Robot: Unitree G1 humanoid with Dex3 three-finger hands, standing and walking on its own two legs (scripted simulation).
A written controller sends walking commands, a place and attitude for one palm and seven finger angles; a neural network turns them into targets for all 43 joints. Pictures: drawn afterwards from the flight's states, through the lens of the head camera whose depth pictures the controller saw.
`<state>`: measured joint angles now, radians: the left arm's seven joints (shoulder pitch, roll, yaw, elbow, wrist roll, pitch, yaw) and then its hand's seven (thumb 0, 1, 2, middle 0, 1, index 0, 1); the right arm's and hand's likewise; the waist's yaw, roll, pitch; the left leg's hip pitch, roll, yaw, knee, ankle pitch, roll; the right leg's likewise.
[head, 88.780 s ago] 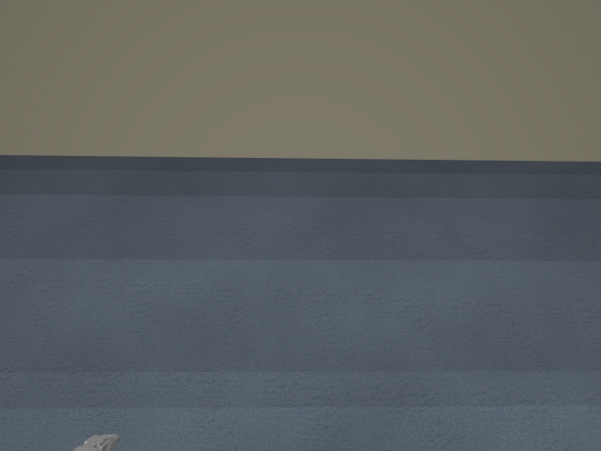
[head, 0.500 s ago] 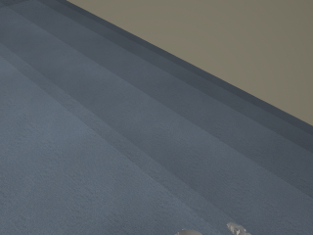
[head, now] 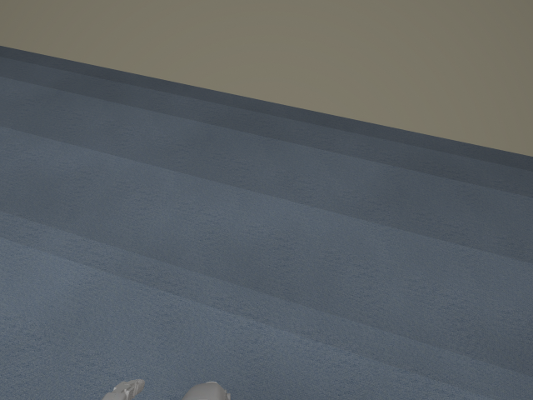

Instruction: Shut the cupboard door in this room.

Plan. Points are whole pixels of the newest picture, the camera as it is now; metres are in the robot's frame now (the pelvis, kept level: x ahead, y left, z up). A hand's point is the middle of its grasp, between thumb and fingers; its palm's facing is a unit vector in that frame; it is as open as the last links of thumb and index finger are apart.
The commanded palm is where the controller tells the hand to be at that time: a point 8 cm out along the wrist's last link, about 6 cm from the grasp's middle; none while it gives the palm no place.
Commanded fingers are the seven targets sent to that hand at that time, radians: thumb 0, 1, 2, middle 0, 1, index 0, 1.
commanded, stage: turn to face it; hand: left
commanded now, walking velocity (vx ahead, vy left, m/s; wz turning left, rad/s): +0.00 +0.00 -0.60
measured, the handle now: out of the picture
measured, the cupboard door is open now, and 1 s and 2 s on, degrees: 10 10 10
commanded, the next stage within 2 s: none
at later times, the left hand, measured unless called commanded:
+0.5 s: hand (181, 366) +0.19 +0.16 -0.16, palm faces -0.30 -0.92 -0.27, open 7.4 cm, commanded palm none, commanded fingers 0.00 0.90 0.90 -0.20 -0.30 -0.20 -0.30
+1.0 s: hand (191, 340) +0.23 +0.15 -0.17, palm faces -0.53 -0.83 -0.19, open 7.4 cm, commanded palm none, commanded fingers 0.00 0.90 0.90 -0.20 -0.30 -0.20 -0.30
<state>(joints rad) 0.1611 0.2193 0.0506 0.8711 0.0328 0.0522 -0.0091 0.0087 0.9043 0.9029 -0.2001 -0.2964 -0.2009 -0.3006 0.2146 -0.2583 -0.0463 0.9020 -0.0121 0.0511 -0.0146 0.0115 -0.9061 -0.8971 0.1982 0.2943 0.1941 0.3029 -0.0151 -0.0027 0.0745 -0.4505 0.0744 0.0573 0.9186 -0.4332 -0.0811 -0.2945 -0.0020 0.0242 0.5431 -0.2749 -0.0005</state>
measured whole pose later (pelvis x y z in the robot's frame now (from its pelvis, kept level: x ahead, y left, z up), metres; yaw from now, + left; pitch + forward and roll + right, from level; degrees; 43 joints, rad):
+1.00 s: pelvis +0.05 +0.02 +0.01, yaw -36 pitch +1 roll -2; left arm 0.18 0.27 0.09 0.90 0.02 0.09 -0.04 0.01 0.91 0.90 -0.20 -0.30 -0.20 -0.30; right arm 0.18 -0.20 0.00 0.85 -0.03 0.01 -0.03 0.01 -0.90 -0.90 0.20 0.30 0.20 0.30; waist 0.02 -0.04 0.09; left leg -0.26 0.10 0.16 0.53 -0.28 0.02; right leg -0.48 -0.01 -0.01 1.13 -0.47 0.06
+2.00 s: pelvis +0.05 -0.04 -0.01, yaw -72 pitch +1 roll +0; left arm 0.13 0.26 0.07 0.87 0.03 0.06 -0.04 0.01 0.91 0.90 -0.20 -0.30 -0.20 -0.30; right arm 0.27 -0.24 -0.04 0.91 -0.02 0.03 -0.01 0.01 -0.90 -0.90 0.20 0.30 0.20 0.30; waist -0.02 0.02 0.08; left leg -0.26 0.19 0.27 0.67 -0.39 -0.05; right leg -0.28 -0.03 -0.08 0.61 -0.33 0.00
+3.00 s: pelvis +0.04 -0.08 +0.01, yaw -94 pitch +1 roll +0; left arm 0.27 0.17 0.04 1.00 0.03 0.01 -0.01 0.01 0.91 0.90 -0.20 -0.30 -0.20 -0.30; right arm 0.31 -0.24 -0.06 1.01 -0.03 0.04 0.00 0.01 -0.90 -0.90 0.20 0.29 0.20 0.30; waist -0.03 0.02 0.00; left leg -0.50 0.09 0.09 1.02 -0.38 -0.05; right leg -0.13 0.03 -0.04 0.40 -0.28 -0.05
